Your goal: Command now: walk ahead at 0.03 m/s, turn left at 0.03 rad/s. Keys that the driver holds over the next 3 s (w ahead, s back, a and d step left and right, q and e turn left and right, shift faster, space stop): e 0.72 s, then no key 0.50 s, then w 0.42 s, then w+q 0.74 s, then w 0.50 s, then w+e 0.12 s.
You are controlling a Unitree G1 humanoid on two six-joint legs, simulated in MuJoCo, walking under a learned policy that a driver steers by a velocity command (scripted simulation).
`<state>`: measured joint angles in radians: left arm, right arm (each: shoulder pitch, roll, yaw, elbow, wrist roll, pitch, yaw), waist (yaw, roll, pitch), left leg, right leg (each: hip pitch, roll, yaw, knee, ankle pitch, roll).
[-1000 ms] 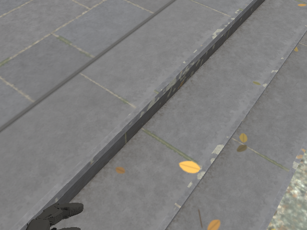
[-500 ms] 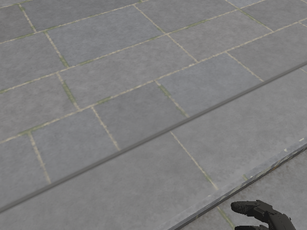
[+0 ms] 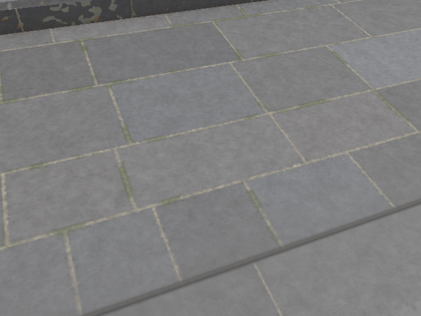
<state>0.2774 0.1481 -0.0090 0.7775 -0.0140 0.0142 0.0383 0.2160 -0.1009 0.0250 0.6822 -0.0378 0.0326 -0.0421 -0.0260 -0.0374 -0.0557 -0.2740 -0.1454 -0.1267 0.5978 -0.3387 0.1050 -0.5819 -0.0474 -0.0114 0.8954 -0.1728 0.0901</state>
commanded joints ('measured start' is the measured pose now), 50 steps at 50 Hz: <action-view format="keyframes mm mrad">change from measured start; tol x32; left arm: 1 -59 71 32 -52 -21 -33 -18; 50 -91 95 14 -268 39 -18 -43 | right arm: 1 79 -102 -29 10 19 -9 11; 50 53 -200 -53 -11 35 -31 -3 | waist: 1 -18 188 24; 14 23 -174 -100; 23 -16 -54 -25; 25 8 369 18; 50 55 -136 -49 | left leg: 1 127 282 -174 -157 816 47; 16 -83 44 65 285 -261 -170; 23 92 65 88 -156 73 -118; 26 -72 544 -434 -334 262 219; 40 158 429 7 -208 552 158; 50 -120 193 95 224 -209 -139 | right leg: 1 191 1 -21 -404 75 -36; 4 478 -63 95 -355 613 -123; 22 228 -62 363 -470 210 -238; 25 -145 206 88 142 -474 -55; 28 -137 100 176 643 -327 22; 45 225 74 -99 -448 -19 -66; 50 465 -251 360 -613 23 -347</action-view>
